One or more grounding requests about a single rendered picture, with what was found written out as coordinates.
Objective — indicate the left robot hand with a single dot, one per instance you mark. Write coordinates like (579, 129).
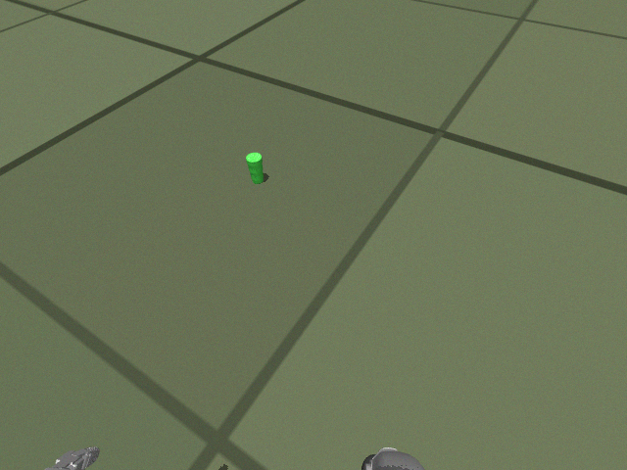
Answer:
(78, 460)

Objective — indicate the cup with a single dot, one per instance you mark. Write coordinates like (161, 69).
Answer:
(254, 161)

